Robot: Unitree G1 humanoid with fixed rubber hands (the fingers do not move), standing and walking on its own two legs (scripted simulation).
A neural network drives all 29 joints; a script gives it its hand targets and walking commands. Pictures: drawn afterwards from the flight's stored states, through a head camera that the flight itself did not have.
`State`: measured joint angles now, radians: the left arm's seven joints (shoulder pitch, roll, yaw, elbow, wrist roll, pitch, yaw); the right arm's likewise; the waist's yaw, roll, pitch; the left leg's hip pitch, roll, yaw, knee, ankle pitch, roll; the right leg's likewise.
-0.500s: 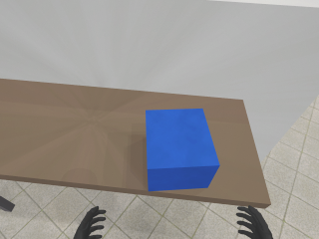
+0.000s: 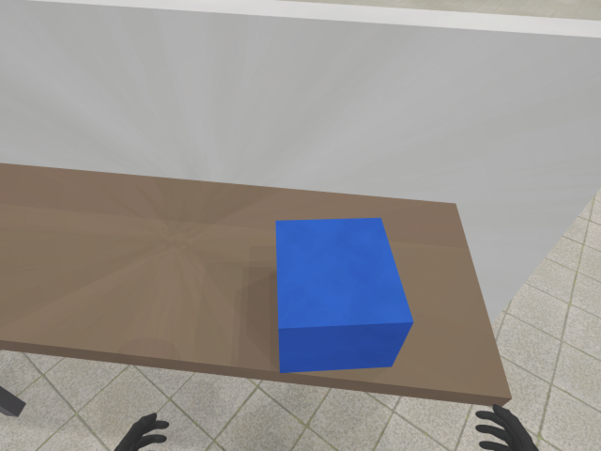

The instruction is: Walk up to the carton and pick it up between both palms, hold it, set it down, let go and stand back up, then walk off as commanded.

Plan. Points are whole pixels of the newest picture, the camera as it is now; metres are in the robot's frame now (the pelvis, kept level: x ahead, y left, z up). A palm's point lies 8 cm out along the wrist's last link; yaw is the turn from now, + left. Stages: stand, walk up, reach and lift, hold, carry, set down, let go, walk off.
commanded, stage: stand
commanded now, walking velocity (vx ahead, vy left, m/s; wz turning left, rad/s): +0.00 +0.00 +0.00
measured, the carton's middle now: (332, 292) +0.41 -0.03 -0.05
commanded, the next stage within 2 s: walk off in 1.30 s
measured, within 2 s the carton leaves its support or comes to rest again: neither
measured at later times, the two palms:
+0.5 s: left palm out of the picture +0.12 +0.27 -0.11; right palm out of the picture +0.15 -0.27 -0.07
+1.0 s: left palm out of the picture +0.09 +0.27 -0.10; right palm out of the picture +0.12 -0.28 -0.08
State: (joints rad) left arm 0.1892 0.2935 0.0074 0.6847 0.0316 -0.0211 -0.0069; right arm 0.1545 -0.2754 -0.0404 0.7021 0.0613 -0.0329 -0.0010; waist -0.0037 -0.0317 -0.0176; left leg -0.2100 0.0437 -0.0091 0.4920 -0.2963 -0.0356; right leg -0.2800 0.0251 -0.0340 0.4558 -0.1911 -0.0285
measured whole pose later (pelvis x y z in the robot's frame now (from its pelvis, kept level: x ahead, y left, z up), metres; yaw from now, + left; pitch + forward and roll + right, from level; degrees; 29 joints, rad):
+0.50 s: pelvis +0.00 +0.00 +0.00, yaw +0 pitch +1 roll -1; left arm 0.19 0.31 0.01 0.84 0.03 -0.04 -0.01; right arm 0.15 -0.29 -0.03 0.71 0.06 -0.02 0.00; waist 0.00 -0.02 -0.05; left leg -0.21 0.04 -0.01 0.49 -0.30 -0.03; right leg -0.28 0.03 -0.03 0.46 -0.19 -0.03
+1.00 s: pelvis -0.01 +0.00 +0.00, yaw +0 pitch +0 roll +0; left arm 0.19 0.32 0.01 0.91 0.03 -0.05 -0.01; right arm 0.16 -0.31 -0.03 0.80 0.06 -0.02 0.00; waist 0.00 0.01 -0.05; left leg -0.21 0.04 -0.01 0.49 -0.28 -0.03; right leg -0.28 0.03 -0.03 0.46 -0.17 -0.03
